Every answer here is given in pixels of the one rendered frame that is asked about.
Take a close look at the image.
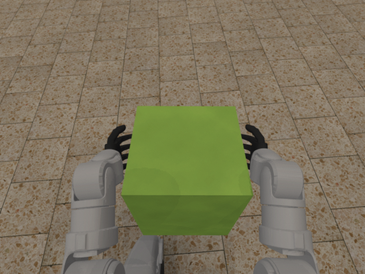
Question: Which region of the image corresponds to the robot left hand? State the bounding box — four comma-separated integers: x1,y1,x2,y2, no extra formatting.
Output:
104,125,132,170

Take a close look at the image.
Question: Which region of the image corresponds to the left robot forearm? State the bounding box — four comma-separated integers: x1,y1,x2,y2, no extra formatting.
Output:
61,149,124,274

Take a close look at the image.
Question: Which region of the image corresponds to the robot left upper arm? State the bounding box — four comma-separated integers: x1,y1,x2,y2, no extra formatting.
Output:
65,258,125,274

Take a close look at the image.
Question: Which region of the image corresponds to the right robot forearm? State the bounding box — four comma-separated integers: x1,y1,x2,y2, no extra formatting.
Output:
250,148,319,274

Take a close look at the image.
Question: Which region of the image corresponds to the left robot thigh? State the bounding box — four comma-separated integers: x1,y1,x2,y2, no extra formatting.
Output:
124,235,164,274

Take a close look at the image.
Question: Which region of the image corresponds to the robot right hand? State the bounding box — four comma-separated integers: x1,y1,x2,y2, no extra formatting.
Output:
241,124,268,169

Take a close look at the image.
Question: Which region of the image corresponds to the robot right upper arm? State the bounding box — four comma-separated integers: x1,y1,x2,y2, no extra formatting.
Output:
253,257,317,274

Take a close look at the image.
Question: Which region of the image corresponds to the carton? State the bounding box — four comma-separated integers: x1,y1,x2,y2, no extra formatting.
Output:
121,106,253,235

